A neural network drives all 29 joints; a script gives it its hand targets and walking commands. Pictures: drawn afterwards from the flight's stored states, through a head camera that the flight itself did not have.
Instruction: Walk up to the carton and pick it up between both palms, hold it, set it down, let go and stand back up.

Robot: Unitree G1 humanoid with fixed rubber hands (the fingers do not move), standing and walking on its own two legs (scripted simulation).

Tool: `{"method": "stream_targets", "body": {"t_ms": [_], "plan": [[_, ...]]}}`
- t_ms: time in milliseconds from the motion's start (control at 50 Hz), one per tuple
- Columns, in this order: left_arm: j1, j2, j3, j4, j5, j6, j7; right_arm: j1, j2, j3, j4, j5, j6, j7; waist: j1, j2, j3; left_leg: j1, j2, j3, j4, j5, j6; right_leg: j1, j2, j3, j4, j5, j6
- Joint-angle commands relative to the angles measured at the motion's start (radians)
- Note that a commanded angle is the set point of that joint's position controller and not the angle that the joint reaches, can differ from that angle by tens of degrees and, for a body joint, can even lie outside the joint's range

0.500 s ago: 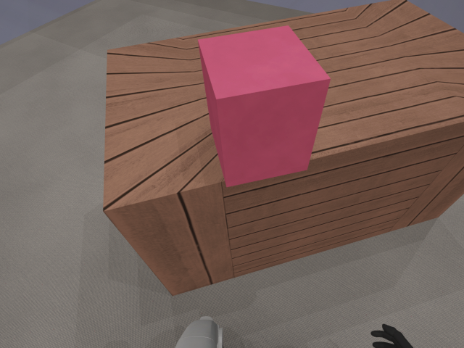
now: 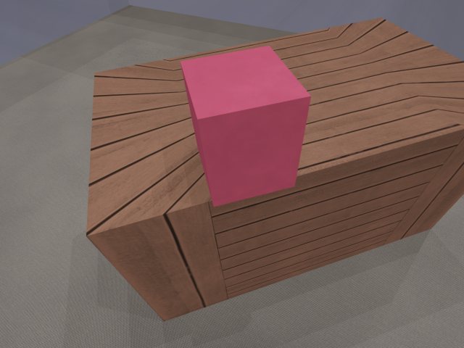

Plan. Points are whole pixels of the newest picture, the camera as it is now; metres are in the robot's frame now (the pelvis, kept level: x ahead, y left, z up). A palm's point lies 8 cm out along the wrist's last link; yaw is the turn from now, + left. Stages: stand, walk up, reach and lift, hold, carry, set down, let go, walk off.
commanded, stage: walk up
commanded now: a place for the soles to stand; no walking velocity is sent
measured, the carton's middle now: (240, 127) +0.54 +0.00 +0.07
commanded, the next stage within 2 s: none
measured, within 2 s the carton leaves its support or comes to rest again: neither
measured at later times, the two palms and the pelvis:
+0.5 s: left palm out of the picture +0.12 +0.26 -0.11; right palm out of the picture +0.11 -0.26 -0.10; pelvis +0.03 +0.00 +0.00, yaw +2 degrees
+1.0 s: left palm out of the picture +0.06 +0.26 -0.11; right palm out of the picture +0.08 -0.29 -0.09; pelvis +0.02 -0.02 +0.01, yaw +5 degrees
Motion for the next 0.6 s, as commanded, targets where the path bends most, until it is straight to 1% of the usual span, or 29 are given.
{"method": "stream_targets", "body": {"t_ms": [0,60,120,180,220,260,360,380,400,460,580], "plan": [[-0.031,0.161,0.043,-0.094,-0.007,-0.037,0.002,0.027,-0.117,-0.035,-0.061,-0.011,-0.056,0.001,-0.017,-0.151,0.022,0.121,0.047,-0.085,-0.054,0.043,0.024,-0.142,-0.106,0.140,-0.238,-0.133,-0.071],[-0.024,0.155,0.039,-0.103,-0.009,-0.032,-0.002,0.031,-0.121,-0.029,-0.054,-0.012,-0.059,-0.003,-0.006,-0.144,-0.002,0.115,0.056,-0.103,-0.066,0.020,0.022,-0.102,-0.098,0.126,-0.221,-0.122,-0.081],[-0.024,0.160,0.037,-0.105,-0.009,-0.030,0.002,0.035,-0.130,-0.027,-0.045,-0.009,-0.059,-0.007,0.001,-0.082,0.003,0.099,0.060,-0.107,-0.078,0.113,0.023,-0.059,-0.091,0.101,-0.181,0.003,-0.078],[-0.006,0.167,0.035,-0.103,-0.009,-0.027,0.004,0.044,-0.138,-0.023,-0.045,-0.009,-0.062,-0.010,0.013,-0.022,-0.034,0.105,0.072,-0.113,-0.072,0.210,0.033,-0.001,-0.082,0.075,-0.134,0.089,-0.073],[-0.009,0.170,0.032,-0.101,-0.008,-0.024,0.008,0.046,-0.139,-0.022,-0.047,-0.006,-0.060,-0.010,0.013,-0.004,-0.051,0.098,0.075,-0.119,-0.068,0.246,0.040,0.026,-0.080,0.066,-0.116,0.117,-0.070],[-0.018,0.172,0.029,-0.099,-0.007,-0.021,0.011,0.049,-0.141,-0.022,-0.051,-0.004,-0.058,-0.011,0.012,0.004,-0.055,0.096,0.076,-0.119,-0.063,0.263,0.045,0.034,-0.081,0.055,-0.109,0.127,-0.067],[-0.042,0.173,0.025,-0.096,-0.007,-0.015,0.013,0.042,-0.143,-0.024,-0.064,-0.004,-0.052,-0.010,0.008,0.010,-0.046,0.093,0.075,-0.130,-0.067,0.241,0.050,0.029,-0.079,0.042,-0.110,0.103,-0.062],[-0.044,0.173,0.024,-0.094,-0.006,-0.015,0.012,0.032,-0.145,-0.025,-0.066,-0.003,-0.051,-0.010,0.011,0.009,-0.033,0.087,0.075,-0.133,-0.067,0.244,0.052,0.021,-0.079,0.039,-0.112,0.104,-0.060],[-0.048,0.172,0.023,-0.094,-0.006,-0.015,0.012,0.032,-0.144,-0.025,-0.068,-0.001,-0.051,-0.009,0.007,0.000,-0.040,0.090,0.075,-0.136,-0.070,0.231,0.053,0.025,-0.078,0.037,-0.113,0.095,-0.060],[-0.051,0.169,0.022,-0.090,-0.005,-0.016,0.010,0.017,-0.147,-0.029,-0.075,-0.001,-0.050,-0.008,0.005,0.001,-0.034,0.091,0.072,-0.140,-0.073,0.210,0.054,0.014,-0.081,0.033,-0.123,0.073,-0.058],[-0.054,0.174,0.024,-0.086,-0.006,-0.019,0.007,-0.008,-0.146,-0.033,-0.085,-0.003,-0.049,-0.006,0.001,-0.029,-0.032,0.108,0.061,-0.149,-0.072,0.162,0.053,-0.010,-0.085,0.027,-0.143,0.023,-0.059]]}}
